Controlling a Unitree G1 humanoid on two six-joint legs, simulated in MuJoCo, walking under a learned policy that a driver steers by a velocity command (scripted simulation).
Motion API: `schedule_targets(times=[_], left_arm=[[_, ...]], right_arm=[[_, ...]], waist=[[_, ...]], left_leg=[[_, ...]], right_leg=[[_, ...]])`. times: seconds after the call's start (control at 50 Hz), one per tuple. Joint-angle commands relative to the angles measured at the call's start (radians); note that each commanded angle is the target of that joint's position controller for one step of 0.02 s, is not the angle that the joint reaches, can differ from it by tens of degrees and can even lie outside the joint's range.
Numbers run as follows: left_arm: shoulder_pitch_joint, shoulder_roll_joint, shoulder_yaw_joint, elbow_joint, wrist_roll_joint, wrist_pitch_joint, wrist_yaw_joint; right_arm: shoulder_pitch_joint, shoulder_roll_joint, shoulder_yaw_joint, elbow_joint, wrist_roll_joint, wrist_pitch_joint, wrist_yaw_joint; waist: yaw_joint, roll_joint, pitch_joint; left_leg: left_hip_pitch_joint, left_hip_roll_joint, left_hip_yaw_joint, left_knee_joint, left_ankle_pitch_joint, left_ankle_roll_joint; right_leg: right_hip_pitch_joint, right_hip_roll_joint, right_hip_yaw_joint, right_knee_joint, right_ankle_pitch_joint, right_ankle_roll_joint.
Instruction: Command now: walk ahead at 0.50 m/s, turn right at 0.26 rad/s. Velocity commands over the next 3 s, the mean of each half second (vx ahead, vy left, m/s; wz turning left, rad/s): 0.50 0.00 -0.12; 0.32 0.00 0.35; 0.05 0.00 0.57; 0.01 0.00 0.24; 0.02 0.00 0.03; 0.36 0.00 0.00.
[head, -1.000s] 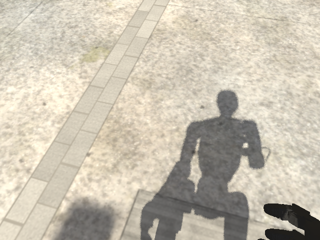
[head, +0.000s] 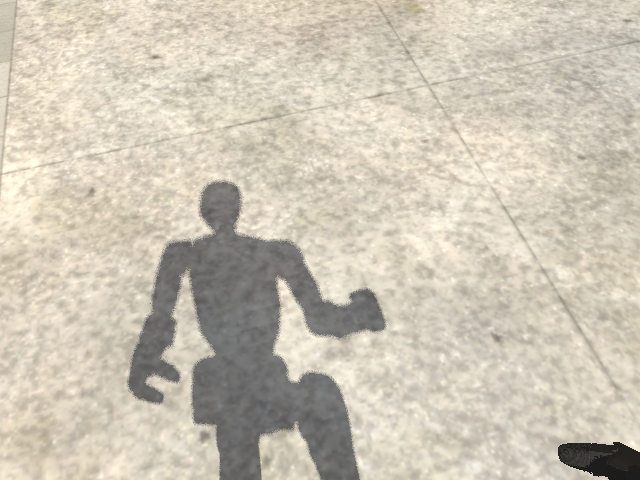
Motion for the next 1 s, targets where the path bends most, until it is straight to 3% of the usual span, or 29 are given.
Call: schedule_targets(times=[0.02, 0.08, 0.1, 0.12, 0.14, 0.16, 0.18, 0.2, 0.22, 0.24, 0.26, 0.32, 0.38, 0.46, 0.52, 0.56, 0.6, 0.62, 0.64, 0.66, 0.68, 0.7, 0.72, 0.74, 0.76, 0.8, 0.84, 0.94, 1.0], left_arm=[[0.056, 0.165, 0.042, -0.025, -0.005, -0.010, 0.003], [0.040, 0.171, 0.045, -0.017, 0.001, -0.001, 0.006], [0.022, 0.162, 0.042, -0.022, 0.002, 0.003, 0.005], [0.016, 0.130, 0.029, -0.032, 0.010, 0.004, 0.005], [0.103, 0.069, 0.006, -0.048, 0.029, -0.002, 0.006], [0.202, 0.034, -0.006, -0.039, -0.003, -0.016, 0.003], [0.110, 0.138, 0.014, -0.037, -0.020, -0.020, 0.002], [-0.015, 0.164, 0.020, -0.068, -0.017, -0.021, 0.001], [-0.069, 0.145, 0.015, -0.083, -0.002, -0.022, 0.001], [-0.077, 0.129, 0.017, -0.088, 0.011, -0.023, 0.001], [-0.055, 0.113, 0.017, -0.083, 0.010, -0.020, -0.001], [-0.042, 0.076, 0.008, -0.074, 0.013, -0.010, 0.000], [-0.135, 0.053, -0.003, -0.096, 0.019, -0.014, 0.000], [-0.261, 0.033, -0.013, -0.118, 0.011, -0.027, -0.015], [-0.353, 0.038, -0.011, -0.150, 0.004, -0.037, -0.030], [-0.374, 0.052, -0.006, -0.166, 0.002, -0.048, -0.042], [-0.325, 0.082, 0.006, -0.157, 0.005, -0.057, -0.045], [-0.239, 0.105, 0.020, -0.134, 0.008, -0.060, -0.040], [-0.096, 0.154, 0.043, -0.098, 0.016, -0.061, -0.030], [0.080, 0.237, 0.063, -0.081, 0.042, -0.058, -0.015], [0.083, 0.274, 0.067, -0.073, 0.048, -0.046, -0.018], [0.067, 0.177, 0.046, -0.091, 0.039, -0.038, -0.013], [0.002, 0.132, 0.030, -0.095, 0.032, -0.035, -0.008], [-0.059, 0.103, 0.020, -0.092, 0.030, -0.033, -0.009], [-0.104, 0.083, 0.016, -0.087, 0.027, -0.032, -0.011], [-0.168, 0.082, 0.018, -0.077, 0.037, -0.039, -0.011], [-0.205, 0.109, 0.028, -0.064, 0.041, -0.042, -0.003], [-0.213, 0.147, 0.041, -0.033, 0.029, -0.015, 0.026], [-0.194, 0.173, 0.051, -0.014, 0.013, 0.005, 0.025]], right_arm=[[-0.108, -0.087, -0.021, -0.090, 0.009, -0.023, 0.012], [-0.042, -0.116, -0.038, -0.083, 0.008, -0.030, 0.017], [0.046, -0.135, -0.051, -0.060, 0.003, -0.032, 0.014], [0.180, -0.171, -0.067, -0.034, -0.007, -0.036, 0.008], [0.326, -0.247, -0.083, -0.023, -0.019, -0.033, 0.005], [0.385, -0.253, -0.089, 0.018, -0.008, -0.024, 0.019], [0.358, -0.164, -0.067, 0.010, 0.016, -0.020, 0.017], [0.289, -0.128, -0.054, 0.001, 0.015, -0.012, 0.011], [0.241, -0.117, -0.045, -0.006, 0.003, -0.007, 0.010], [0.211, -0.100, -0.039, -0.006, -0.004, -0.007, 0.011], [0.198, -0.088, -0.034, -0.005, -0.011, -0.011, 0.010], [0.213, -0.101, -0.036, 0.019, 0.002, -0.019, 0.007], [0.242, -0.134, -0.044, 0.045, 0.007, -0.010, -0.003], [0.297, -0.153, -0.045, 0.082, 0.019, 0.004, -0.009], [0.357, -0.155, -0.045, 0.114, 0.025, 0.018, -0.010], [0.364, -0.166, -0.049, 0.123, 0.028, 0.031, -0.016], [0.347, -0.187, -0.058, 0.124, 0.029, 0.041, -0.023], [0.324, -0.191, -0.059, 0.120, 0.030, 0.044, -0.025], [0.318, -0.165, -0.049, 0.113, 0.023, 0.042, -0.025], [0.302, -0.095, -0.023, 0.073, -0.006, 0.038, -0.026], [0.463, -0.004, 0.002, 0.067, 0.010, 0.022, -0.022], [0.406, -0.124, -0.027, 0.083, 0.029, 0.022, -0.026], [0.316, -0.163, -0.044, 0.057, 0.037, 0.028, -0.029], [0.286, -0.150, -0.046, 0.053, 0.028, 0.040, -0.035], [0.282, -0.138, -0.051, 0.048, 0.018, 0.055, -0.036], [0.320, -0.094, -0.052, 0.049, 0.025, 0.093, -0.037], [0.300, -0.071, -0.050, 0.024, 0.021, 0.116, -0.041], [0.193, -0.057, -0.045, -0.031, 0.011, 0.118, -0.015], [0.125, -0.074, -0.054, -0.073, 0.010, 0.124, 0.005]], waist=[[0.023, -0.140, -0.014], [-0.026, -0.172, -0.017], [-0.077, -0.165, -0.057], [-0.139, -0.133, -0.164], [-0.150, 0.055, -0.336], [-0.121, 0.317, -0.397], [-0.155, 0.153, -0.274], [-0.159, 0.051, -0.151], [-0.135, -0.008, -0.080], [-0.108, -0.006, -0.045], [-0.084, 0.027, -0.047], [-0.068, 0.042, -0.048], [-0.092, 0.013, -0.030], [-0.142, 0.018, -0.006], [-0.171, 0.016, 0.023], [-0.159, 0.026, 0.030], [-0.117, 0.044, 0.006], [-0.062, 0.044, -0.041], [0.004, 0.028, -0.145], [0.069, -0.096, -0.313], [-0.013, -0.366, -0.448], [0.028, -0.241, -0.400], [0.017, -0.191, -0.266], [-0.019, -0.129, -0.203], [-0.051, -0.130, -0.151], [-0.105, -0.168, -0.110], [-0.121, -0.170, -0.077], [-0.090, -0.142, -0.097], [-0.066, -0.138, -0.089]], left_leg=[[0.104, -0.043, 0.034, -0.087, 0.028, 0.032], [0.155, -0.057, 0.045, -0.128, -0.091, 0.088], [0.271, -0.084, 0.074, -0.162, -0.094, 0.114], [0.483, -0.029, 0.032, -0.133, -0.053, 0.158], [0.814, 0.173, -0.242, -0.106, -0.062, 0.263], [1.000, 0.309, -0.690, -0.297, -0.368, 0.382], [0.932, 0.293, -0.684, -0.348, -0.579, 0.340], [0.797, 0.256, -0.530, -0.356, -0.544, 0.298], [0.666, 0.214, -0.421, -0.374, -0.420, 0.288], [0.583, 0.176, -0.351, -0.397, -0.326, 0.285], [0.537, 0.145, -0.296, -0.418, -0.259, 0.277], [0.502, 0.122, -0.188, -0.455, -0.086, 0.295], [0.520, 0.113, -0.113, -0.477, 0.011, 0.291], [0.538, 0.086, -0.035, -0.473, 0.015, 0.256], [0.582, 0.113, -0.066, -0.442, 0.004, 0.255], [0.629, 0.138, -0.103, -0.400, 0.023, 0.247], [0.648, 0.149, -0.131, -0.338, 0.091, 0.228], [0.627, 0.123, -0.112, -0.249, 0.207, 0.208], [0.547, 0.066, -0.074, -0.080, 0.235, 0.177], [0.344, -0.021, -0.025, 0.242, -0.032, 0.125], [0.002, -0.148, -0.010, 0.546, -0.670, 0.064], [-0.063, -0.104, -0.091, 0.648, -0.662, 0.050], [-0.095, -0.074, -0.067, 0.666, -0.600, 0.041], [-0.064, -0.038, -0.041, 0.641, -0.551, 0.027], [-0.026, -0.013, -0.033, 0.602, -0.512, 0.018], [0.091, -0.001, -0.005, 0.563, -0.456, 0.000], [0.086, 0.001, 0.008, 0.489, -0.396, -0.017], [0.149, 0.008, 0.046, 0.229, -0.169, 0.002], [0.166, -0.003, 0.072, 0.125, -0.182, 0.025]], right_leg=[[-0.028, -0.261, 0.154, -0.053, 0.220, -0.144], [0.057, -0.301, 0.194, 0.023, 0.343, -0.113], [0.057, -0.265, 0.166, 0.118, 0.493, -0.091], [-0.007, -0.207, 0.117, 0.308, 0.525, -0.059], [-0.235, -0.102, 0.050, 0.647, 0.217, -0.005], [-0.540, 0.007, 0.034, 0.900, -0.308, 0.044], [-0.657, -0.060, 0.080, 0.994, -0.268, 0.039], [-0.685, -0.110, 0.034, 0.981, -0.169, 0.034], [-0.657, -0.149, 0.002, 0.933, -0.097, 0.035], [-0.621, -0.182, -0.002, 0.867, -0.045, 0.039], [-0.568, -0.203, -0.006, 0.827, -0.015, 0.043], [-0.555, -0.214, -0.040, 0.730, 0.018, 0.068], [-0.588, -0.222, -0.058, 0.551, 0.149, 0.091], [-0.528, -0.190, -0.090, 0.316, 0.326, 0.091], [-0.509, -0.164, -0.093, 0.226, 0.330, 0.083], [-0.495, -0.150, -0.082, 0.175, 0.276, 0.067], [-0.399, -0.131, -0.085, 0.134, 0.212, 0.046], [-0.262, -0.111, -0.106, 0.094, 0.212, 0.025], [-0.026, -0.138, -0.093, 0.107, 0.238, -0.009], [0.279, -0.350, 0.111, 0.159, 0.371, -0.077], [0.548, -0.569, 0.492, 0.102, 0.401, -0.234], [0.469, -0.535, 0.487, 0.057, 0.405, -0.211], [0.347, -0.504, 0.306, 0.061, 0.545, -0.179], [0.222, -0.457, 0.190, 0.050, 0.665, -0.159], [0.109, -0.426, 0.113, 0.023, 0.694, -0.149], [-0.062, -0.389, 0.003, -0.053, 0.674, -0.145], [-0.117, -0.395, -0.065, -0.099, 0.678, -0.159], [-0.079, -0.383, -0.202, -0.103, 0.608, -0.138], [-0.025, -0.404, -0.222, -0.064, 0.551, -0.123]])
